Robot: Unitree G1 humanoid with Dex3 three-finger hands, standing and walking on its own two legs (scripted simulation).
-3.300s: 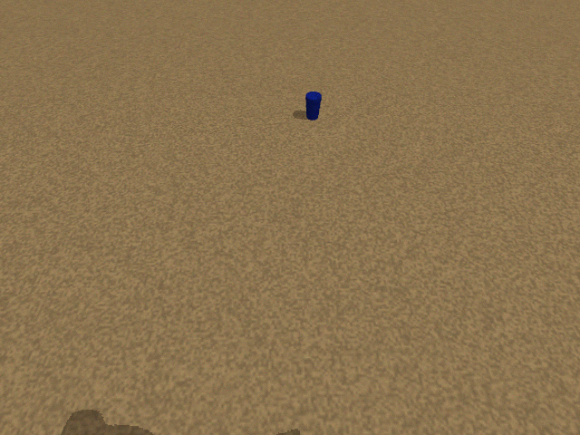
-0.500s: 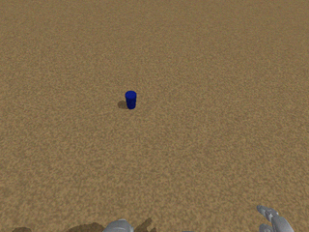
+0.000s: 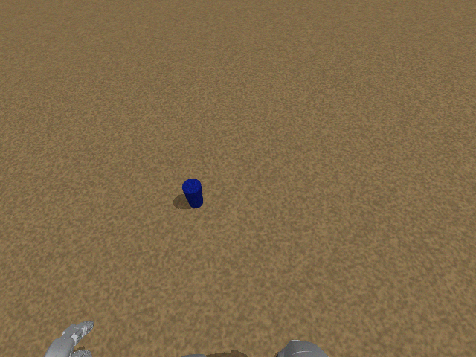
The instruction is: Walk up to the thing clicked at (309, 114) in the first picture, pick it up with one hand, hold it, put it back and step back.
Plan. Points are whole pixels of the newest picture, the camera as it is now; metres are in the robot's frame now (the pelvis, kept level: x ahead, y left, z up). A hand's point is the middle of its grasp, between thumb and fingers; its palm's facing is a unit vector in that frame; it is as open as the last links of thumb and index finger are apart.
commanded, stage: walk up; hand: left
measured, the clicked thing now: (194, 194) +0.89 +0.24 -0.69
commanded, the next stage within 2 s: none
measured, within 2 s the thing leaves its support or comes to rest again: neither
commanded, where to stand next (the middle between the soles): +0.55 +0.05 m, yaw +0 degrees
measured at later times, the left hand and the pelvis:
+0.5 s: hand (84, 311) +0.23 +0.33 -0.15, palm faces -0.06 -0.94 -0.35, open 7.3 cm; pelvis +0.19 +0.05 +0.01, yaw +0 degrees
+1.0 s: hand (110, 225) +0.41 +0.31 -0.11, palm faces -0.03 -0.91 -0.41, open 7.3 cm; pelvis +0.36 +0.03 +0.01, yaw +0 degrees
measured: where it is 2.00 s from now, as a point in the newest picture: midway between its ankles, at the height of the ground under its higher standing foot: (234, 276)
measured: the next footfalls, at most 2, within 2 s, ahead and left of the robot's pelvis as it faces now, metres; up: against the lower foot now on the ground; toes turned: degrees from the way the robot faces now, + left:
left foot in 0.32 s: +0.27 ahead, +0.16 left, +0.00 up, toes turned +7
right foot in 0.74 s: +0.42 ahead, -0.10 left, +0.00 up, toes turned -5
